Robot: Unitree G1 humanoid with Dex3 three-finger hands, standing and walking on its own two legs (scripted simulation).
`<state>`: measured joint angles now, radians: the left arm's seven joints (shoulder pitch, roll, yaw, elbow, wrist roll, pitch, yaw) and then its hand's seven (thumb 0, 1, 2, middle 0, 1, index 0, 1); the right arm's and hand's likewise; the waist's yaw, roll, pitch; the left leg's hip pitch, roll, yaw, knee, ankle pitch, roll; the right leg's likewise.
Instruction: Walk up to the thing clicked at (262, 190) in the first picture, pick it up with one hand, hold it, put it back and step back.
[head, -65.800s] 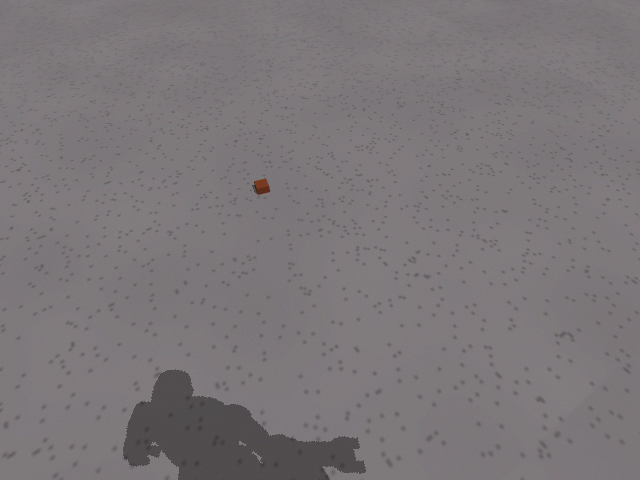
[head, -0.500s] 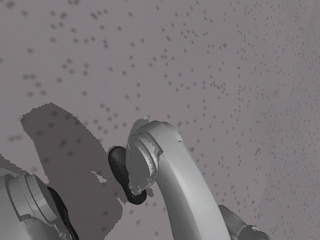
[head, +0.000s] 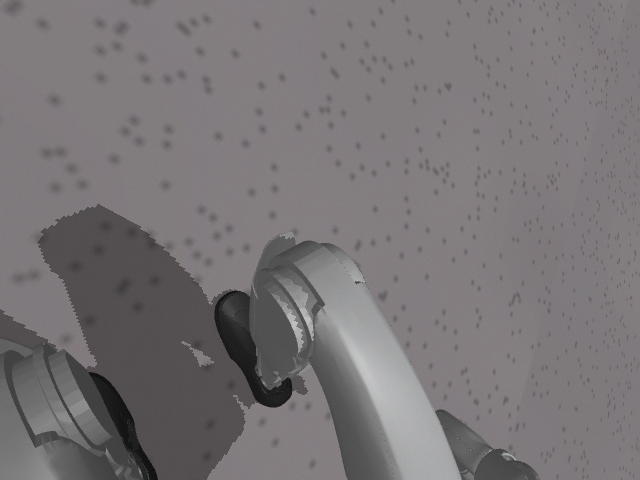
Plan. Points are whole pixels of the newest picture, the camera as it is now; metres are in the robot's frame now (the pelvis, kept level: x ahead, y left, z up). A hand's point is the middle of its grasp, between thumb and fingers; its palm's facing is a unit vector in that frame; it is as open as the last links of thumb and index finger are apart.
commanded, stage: withdraw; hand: left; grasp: from above
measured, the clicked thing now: out of the picture +0.46 +0.41 -0.30
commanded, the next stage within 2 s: home in 0.82 s
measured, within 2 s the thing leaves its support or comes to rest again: neither
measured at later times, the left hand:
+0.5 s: hand out of the picture +0.42 +0.43 -0.12, palm faces -0.49 -0.17 -0.85, open 14.0 cm
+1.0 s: hand out of the picture +0.44 +0.41 -0.15, palm faces -0.40 -0.13 -0.91, open 12.8 cm
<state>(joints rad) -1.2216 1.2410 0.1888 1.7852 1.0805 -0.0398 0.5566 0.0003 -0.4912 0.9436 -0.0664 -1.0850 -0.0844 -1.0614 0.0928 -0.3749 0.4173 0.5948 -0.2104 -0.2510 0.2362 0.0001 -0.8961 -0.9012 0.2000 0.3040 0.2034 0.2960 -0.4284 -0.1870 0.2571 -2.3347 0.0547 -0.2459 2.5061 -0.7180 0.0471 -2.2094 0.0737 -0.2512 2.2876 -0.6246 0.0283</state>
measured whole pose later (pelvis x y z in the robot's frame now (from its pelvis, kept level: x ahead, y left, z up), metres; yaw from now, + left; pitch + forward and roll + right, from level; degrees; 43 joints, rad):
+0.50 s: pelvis -0.01 +0.00 +0.02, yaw +5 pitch +30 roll -14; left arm -0.92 1.00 0.07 1.14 1.08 -0.17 0.00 0.00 -0.49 1.00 -0.09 -0.99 -0.08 -1.00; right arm 0.12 -0.38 0.19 0.56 -0.12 -0.02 0.15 0.00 -0.90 -0.90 0.20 0.30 0.20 0.30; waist -0.23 -0.02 0.07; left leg -2.30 0.03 -0.16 2.40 -0.66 0.06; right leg -2.18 0.04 -0.18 2.24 -0.62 0.02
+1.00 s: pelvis +0.00 -0.01 +0.01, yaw +6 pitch +33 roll -12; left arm -1.00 0.99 0.17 1.30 1.23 -0.23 0.23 0.00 -0.26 0.84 -0.24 -0.81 -0.24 -0.80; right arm 0.17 -0.31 0.21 0.57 -0.12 0.04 0.11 0.00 -0.89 -0.90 0.20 0.30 0.21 0.30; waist -0.29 -0.04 0.06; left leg -2.36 0.02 -0.14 2.42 -0.65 0.05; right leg -2.25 0.03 -0.17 2.28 -0.62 0.01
